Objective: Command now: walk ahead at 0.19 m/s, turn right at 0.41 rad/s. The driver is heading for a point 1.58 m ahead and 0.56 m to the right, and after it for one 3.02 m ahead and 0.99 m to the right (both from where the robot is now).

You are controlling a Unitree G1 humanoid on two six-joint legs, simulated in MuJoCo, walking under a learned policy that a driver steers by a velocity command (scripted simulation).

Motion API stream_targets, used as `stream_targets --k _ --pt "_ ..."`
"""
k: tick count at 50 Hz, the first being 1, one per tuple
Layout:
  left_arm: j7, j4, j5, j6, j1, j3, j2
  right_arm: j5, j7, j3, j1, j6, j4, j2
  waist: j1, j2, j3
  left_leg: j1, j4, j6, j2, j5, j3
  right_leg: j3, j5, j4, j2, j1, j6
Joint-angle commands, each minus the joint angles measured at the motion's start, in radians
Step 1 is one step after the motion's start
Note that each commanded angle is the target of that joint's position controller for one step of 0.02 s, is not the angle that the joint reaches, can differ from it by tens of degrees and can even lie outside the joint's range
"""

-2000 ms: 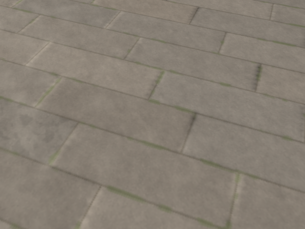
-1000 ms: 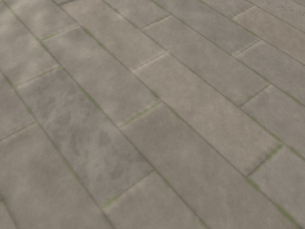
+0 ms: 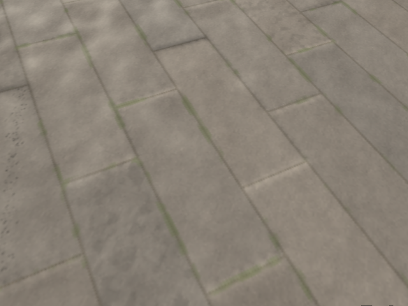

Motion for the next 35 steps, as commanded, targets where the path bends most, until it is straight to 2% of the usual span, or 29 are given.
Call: stream_targets --k 1,3,6,8,11,13,14,15,16,17,18,19,20,21,22,24,28,31,35 --pt "0.011 -0.065 0.002 0.038 0.086 0.024 0.043 -0.013 -0.008 -0.041 -0.026 -0.013 -0.031 -0.130 0.023 0.178 -0.112 0.107 -0.205 0.208 0.267 0.500 -0.127 0.003 0.110 0.025 -0.048 -0.044 0.027" --pt "0.011 -0.097 0.008 0.046 0.039 0.025 0.035 -0.009 -0.021 -0.047 -0.031 -0.014 -0.015 -0.142 0.017 0.159 -0.100 0.110 -0.225 0.209 0.277 0.468 -0.080 0.004 0.187 -0.061 -0.060 -0.056 0.024" --pt "-0.009 -0.138 0.013 0.045 -0.035 0.020 0.024 0.001 -0.040 -0.053 -0.027 0.001 0.004 -0.162 -0.005 0.141 -0.109 0.137 -0.226 0.198 0.273 0.401 -0.010 -0.016 0.294 -0.221 -0.066 -0.011 0.006" --pt "-0.024 -0.165 0.012 0.048 -0.080 0.022 0.032 0.009 -0.043 -0.060 -0.020 0.014 0.016 -0.185 -0.022 0.137 -0.107 0.158 -0.215 0.192 0.285 0.365 0.009 -0.038 0.305 -0.300 -0.059 0.018 -0.007" --pt "-0.040 -0.210 0.012 0.061 -0.130 0.033 0.057 0.029 -0.036 -0.072 -0.001 0.032 0.034 -0.215 -0.037 0.143 -0.095 0.215 -0.161 0.174 0.318 0.321 0.004 -0.064 0.227 -0.387 -0.046 0.029 -0.036" --pt "-0.048 -0.228 0.010 0.068 -0.131 0.040 0.062 0.045 -0.033 -0.078 -0.004 0.041 0.042 -0.227 -0.028 0.145 -0.093 0.249 -0.096 0.142 0.324 0.308 0.007 -0.089 0.219 -0.490 -0.027 0.066 -0.065" --pt "-0.048 -0.226 0.011 0.067 -0.111 0.045 0.064 0.053 -0.034 -0.077 -0.006 0.045 0.048 -0.223 -0.013 0.136 -0.099 0.242 -0.037 0.111 0.305 0.290 0.030 -0.111 0.283 -0.583 -0.002 0.130 -0.086" --pt "-0.039 -0.219 0.016 0.065 -0.078 0.058 0.095 0.050 -0.032 -0.073 0.047 0.047 0.071 -0.198 -0.009 0.089 -0.117 0.212 0.063 0.059 0.256 0.240 0.066 -0.095 0.411 -0.671 0.020 0.232 -0.116" --pt "-0.018 -0.221 0.019 0.060 -0.016 0.092 0.206 0.018 -0.029 -0.063 0.080 0.046 0.068 -0.160 -0.006 -0.103 -0.160 0.052 0.316 -0.025 0.159 0.065 0.144 0.109 0.806 -0.715 -0.115 0.417 -0.181" --pt "-0.009 -0.248 0.039 0.054 -0.016 0.102 0.295 -0.018 -0.028 -0.041 0.060 0.045 0.012 -0.119 -0.021 -0.323 -0.190 -0.280 0.610 -0.112 -0.002 -0.513 0.107 0.457 1.027 -0.717 -0.345 0.576 -0.399" --pt "-0.022 -0.247 0.043 0.034 0.014 0.083 0.224 -0.006 -0.027 -0.053 -0.016 0.047 0.013 -0.158 0.049 -0.160 -0.272 -0.317 0.753 -0.104 -0.010 -0.545 -0.084 0.463 0.965 -0.743 -0.348 0.561 -0.442" --pt "-0.026 -0.245 0.040 0.018 -0.017 0.073 0.205 0.022 -0.028 -0.056 -0.042 0.052 0.004 -0.168 0.031 -0.108 -0.231 -0.336 0.779 -0.084 0.004 -0.469 -0.115 0.372 0.898 -0.750 -0.300 0.520 -0.397" --pt "-0.021 -0.247 0.022 0.013 -0.070 0.068 0.179 0.024 -0.038 -0.057 -0.026 0.057 0.020 -0.159 -0.001 -0.052 -0.199 -0.342 0.742 -0.076 0.022 -0.388 -0.128 0.312 0.790 -0.751 -0.246 0.477 -0.338" --pt "-0.014 -0.257 0.008 0.018 -0.117 0.058 0.152 0.013 -0.047 -0.062 -0.025 0.063 0.024 -0.172 -0.019 -0.048 -0.172 -0.334 0.696 -0.077 0.030 -0.330 -0.136 0.289 0.727 -0.762 -0.222 0.430 -0.307" --pt "-0.007 -0.267 0.010 0.023 -0.146 0.053 0.147 0.009 -0.049 -0.064 -0.016 0.067 0.027 -0.173 -0.040 -0.071 -0.169 -0.276 0.682 -0.081 0.021 -0.286 -0.131 0.266 0.714 -0.773 -0.196 0.368 -0.297" --pt "0.000 -0.278 0.022 0.028 -0.160 0.053 0.151 0.014 -0.049 -0.061 0.009 0.067 0.034 -0.155 -0.055 -0.082 -0.181 -0.229 0.619 -0.091 -0.007 -0.236 -0.126 0.252 0.698 -0.781 -0.168 0.339 -0.294" --pt "0.016 -0.279 0.015 0.035 -0.139 0.062 0.169 0.016 -0.047 -0.047 -0.022 0.066 0.029 -0.125 -0.031 -0.093 -0.180 -0.177 0.420 -0.107 -0.030 -0.198 -0.145 0.291 0.562 -0.777 -0.152 0.331 -0.290" --pt "0.015 -0.288 0.018 0.044 -0.146 0.064 0.174 0.021 -0.037 -0.048 -0.032 0.063 0.025 -0.132 -0.020 -0.116 -0.161 -0.113 0.319 -0.102 -0.048 -0.193 -0.151 0.348 0.435 -0.784 -0.140 0.284 -0.285" --pt "0.007 -0.295 0.012 0.053 -0.154 0.064 0.170 0.028 -0.021 -0.054 -0.015 0.047 0.019 -0.144 -0.019 -0.139 -0.149 -0.042 0.172 -0.078 -0.066 -0.205 -0.155 0.442 0.421 -0.761 -0.127 0.292 -0.271"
